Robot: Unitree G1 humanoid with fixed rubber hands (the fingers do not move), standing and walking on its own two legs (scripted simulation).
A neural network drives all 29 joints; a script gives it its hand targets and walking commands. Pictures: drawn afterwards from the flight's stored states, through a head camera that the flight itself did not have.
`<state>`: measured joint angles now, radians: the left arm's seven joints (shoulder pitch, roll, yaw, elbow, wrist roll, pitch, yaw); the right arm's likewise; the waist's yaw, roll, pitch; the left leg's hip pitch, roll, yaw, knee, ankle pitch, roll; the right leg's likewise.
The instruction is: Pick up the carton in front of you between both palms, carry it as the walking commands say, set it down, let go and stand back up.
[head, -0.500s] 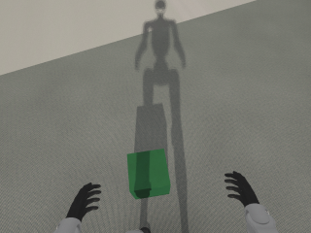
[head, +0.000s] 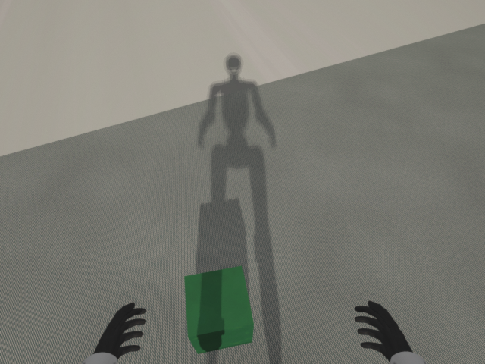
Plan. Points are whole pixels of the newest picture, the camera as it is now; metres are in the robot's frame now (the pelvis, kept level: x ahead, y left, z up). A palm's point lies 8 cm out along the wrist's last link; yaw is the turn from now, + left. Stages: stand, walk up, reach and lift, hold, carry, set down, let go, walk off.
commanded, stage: let go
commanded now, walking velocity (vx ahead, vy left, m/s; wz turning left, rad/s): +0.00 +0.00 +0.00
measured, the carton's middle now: (219, 310) +0.41 +0.10 -0.65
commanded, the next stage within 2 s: stand in 0.06 s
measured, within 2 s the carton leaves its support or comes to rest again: neither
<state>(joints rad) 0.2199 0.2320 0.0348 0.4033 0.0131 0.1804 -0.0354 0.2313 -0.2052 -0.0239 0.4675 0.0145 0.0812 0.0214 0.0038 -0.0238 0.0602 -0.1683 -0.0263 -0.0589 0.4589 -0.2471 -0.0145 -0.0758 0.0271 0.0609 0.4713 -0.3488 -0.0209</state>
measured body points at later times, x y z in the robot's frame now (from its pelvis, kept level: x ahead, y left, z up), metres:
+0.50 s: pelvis +0.03 +0.02 -0.02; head +0.04 +0.02 +0.43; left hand +0.10 +0.30 -0.12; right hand +0.16 -0.22 -0.14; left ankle +0.00 +0.13 -0.74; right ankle -0.06 -0.11 -0.74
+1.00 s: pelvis +0.02 +0.02 -0.02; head +0.03 +0.03 +0.43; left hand +0.04 +0.30 -0.14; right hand +0.15 -0.22 -0.14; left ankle +0.00 +0.13 -0.74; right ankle -0.06 -0.11 -0.74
